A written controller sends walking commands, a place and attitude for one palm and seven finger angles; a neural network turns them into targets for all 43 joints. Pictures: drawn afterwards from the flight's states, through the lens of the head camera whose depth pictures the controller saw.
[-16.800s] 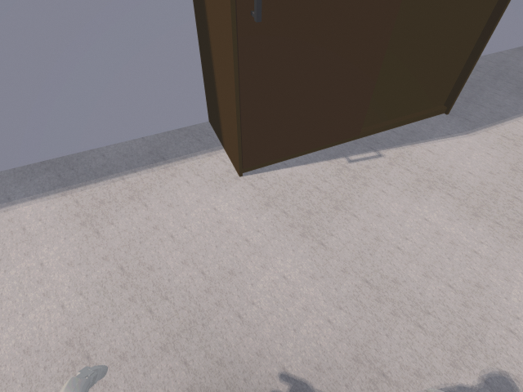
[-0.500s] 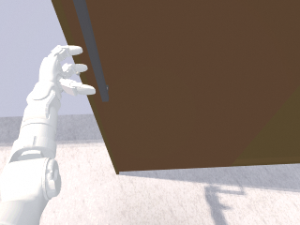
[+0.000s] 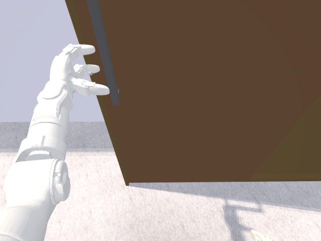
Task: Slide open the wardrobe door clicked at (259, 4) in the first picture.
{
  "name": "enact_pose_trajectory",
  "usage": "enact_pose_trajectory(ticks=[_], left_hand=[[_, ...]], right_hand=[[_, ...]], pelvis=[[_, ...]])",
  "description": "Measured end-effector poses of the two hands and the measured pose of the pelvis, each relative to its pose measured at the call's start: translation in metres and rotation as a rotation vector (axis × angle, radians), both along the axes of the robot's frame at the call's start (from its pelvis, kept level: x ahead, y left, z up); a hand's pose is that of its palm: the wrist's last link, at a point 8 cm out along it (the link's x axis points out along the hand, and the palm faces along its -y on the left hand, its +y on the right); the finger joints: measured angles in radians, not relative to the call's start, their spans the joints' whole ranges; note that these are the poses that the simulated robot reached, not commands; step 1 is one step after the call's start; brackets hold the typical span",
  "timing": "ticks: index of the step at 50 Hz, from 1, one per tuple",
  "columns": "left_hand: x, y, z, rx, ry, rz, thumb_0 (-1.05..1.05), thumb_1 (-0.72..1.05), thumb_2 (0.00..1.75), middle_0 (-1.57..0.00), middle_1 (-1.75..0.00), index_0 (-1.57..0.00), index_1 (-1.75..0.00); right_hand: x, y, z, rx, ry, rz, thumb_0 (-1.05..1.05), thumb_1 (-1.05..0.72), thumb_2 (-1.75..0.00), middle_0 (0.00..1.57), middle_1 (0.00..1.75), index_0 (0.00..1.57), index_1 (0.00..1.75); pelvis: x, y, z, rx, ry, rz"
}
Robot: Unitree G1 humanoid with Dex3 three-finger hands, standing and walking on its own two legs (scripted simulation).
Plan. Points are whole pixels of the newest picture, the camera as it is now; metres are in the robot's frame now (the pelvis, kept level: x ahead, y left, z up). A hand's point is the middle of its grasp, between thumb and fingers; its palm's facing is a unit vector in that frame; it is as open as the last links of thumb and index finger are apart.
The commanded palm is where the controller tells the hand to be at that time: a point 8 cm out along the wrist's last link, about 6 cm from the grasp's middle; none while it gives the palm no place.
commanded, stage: feel for the door with the fingertips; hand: left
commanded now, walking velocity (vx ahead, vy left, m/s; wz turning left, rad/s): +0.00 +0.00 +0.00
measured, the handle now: (107, 56) +0.54 +0.14 +0.19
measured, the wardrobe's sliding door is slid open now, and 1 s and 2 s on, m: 0.00 0.00 0.00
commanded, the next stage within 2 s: slide the fingers in behind the handle in 0.28 s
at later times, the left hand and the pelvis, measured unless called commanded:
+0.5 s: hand (96, 67) +0.49 +0.16 +0.19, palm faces +0.04 -1.00 +0.00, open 13.8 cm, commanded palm +0.46 +0.22 +0.18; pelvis +0.00 +0.01 +0.00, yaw -2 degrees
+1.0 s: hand (103, 70) +0.49 +0.15 +0.18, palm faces +0.03 -1.00 +0.00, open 14.0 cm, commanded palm +0.46 +0.20 +0.18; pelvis +0.00 +0.01 +0.00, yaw +0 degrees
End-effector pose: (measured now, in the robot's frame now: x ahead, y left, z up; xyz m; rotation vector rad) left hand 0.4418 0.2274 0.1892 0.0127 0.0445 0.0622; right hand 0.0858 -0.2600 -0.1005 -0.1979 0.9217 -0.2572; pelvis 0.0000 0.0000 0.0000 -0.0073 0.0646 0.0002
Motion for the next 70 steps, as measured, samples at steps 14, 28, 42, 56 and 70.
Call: enact_pose_trajectory(ticks=[14, 28, 42, 56, 70], left_hand=[[0.027, -0.012, -0.005, -0.011, -0.027, -0.013, -0.01, -0.5, 0.3, -0.3, -1.2, -0.3, -1.2], [0.025, -0.011, -0.002, -0.007, -0.05, -0.025, -0.01, -0.5, 0.3, -0.32, -1.21, -0.32, -1.21], [0.016, -0.013, -0.003, 0.005, -0.048, -0.017, -0.01, -0.5, 0.3, -0.3, -1.2, -0.3, -1.2], [0.029, -0.032, -0.009, -0.017, -0.018, -0.015, -0.01, -0.5, 0.3, -0.31, -1.2, -0.32, -1.22], [0.027, -0.043, -0.006, -0.007, -0.023, -0.031, -0.01, -0.5, 0.3, -0.31, -1.21, -0.31, -1.21]], right_hand=[[-0.07, -0.01, -0.008, -0.02, 0.145, -0.089, 0.01, -0.9, -0.9, 0.2, 0.3, 0.2, 0.3], [-0.081, 0.004, -0.011, 0.012, 0.161, -0.117, 0.01, -0.9, -0.9, 0.2, 0.3, 0.2, 0.3], [-0.027, 0.009, -0.003, 0.006, 0.042, -0.037, 0.01, -0.9, -0.9, 0.2, 0.3, 0.21, 0.3], [-0.033, 0.008, -0.009, 0.012, 0.082, -0.031, 0.01, -0.9, -0.9, 0.2, 0.3, 0.21, 0.3], [-0.056, 0.0, -0.013, 0.023, 0.138, -0.075, 0.01, -0.9, -0.9, 0.2, 0.3, 0.2, 0.3]], pelvis=[[-0.004, 0.002, -0.003, -0.001, 0.045, -0.017], [0.003, 0.009, -0.001, -0.005, 0.042, -0.033], [0.002, 0.012, -0.001, -0.006, 0.027, -0.018], [0.003, 0.009, -0.002, -0.002, 0.043, -0.014], [0.006, 0.003, -0.001, -0.003, 0.034, -0.018]])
